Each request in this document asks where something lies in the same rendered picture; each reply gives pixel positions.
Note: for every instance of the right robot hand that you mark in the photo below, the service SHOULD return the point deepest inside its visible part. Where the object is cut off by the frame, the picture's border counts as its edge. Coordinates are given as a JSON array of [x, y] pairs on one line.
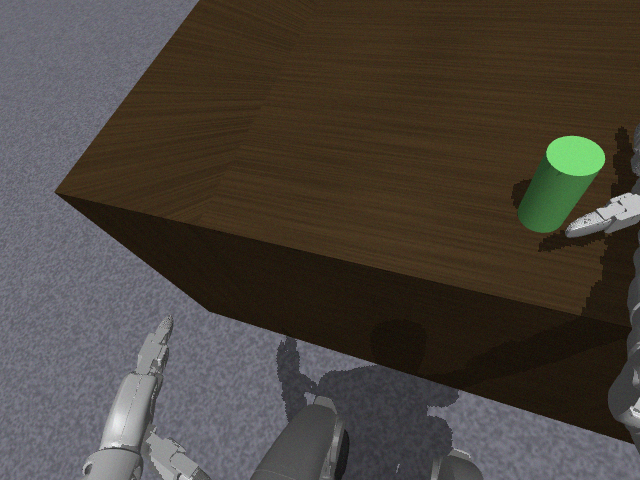
[[619, 212]]

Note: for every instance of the can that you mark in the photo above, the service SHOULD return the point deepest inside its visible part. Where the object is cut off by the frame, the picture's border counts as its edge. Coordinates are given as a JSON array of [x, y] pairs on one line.
[[566, 170]]

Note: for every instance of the left robot foot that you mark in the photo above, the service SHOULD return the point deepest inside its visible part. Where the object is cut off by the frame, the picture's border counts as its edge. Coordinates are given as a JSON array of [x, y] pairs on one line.
[[343, 456]]

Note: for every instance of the left robot arm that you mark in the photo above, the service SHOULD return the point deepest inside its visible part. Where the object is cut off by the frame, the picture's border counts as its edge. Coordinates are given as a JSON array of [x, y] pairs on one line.
[[113, 464]]

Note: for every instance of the right robot arm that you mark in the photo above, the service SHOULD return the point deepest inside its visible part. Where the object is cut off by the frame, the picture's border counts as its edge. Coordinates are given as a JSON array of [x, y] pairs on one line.
[[624, 394]]

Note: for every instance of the left robot hand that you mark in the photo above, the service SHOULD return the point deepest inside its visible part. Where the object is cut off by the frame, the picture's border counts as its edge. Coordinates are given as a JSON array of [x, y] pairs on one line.
[[129, 423]]

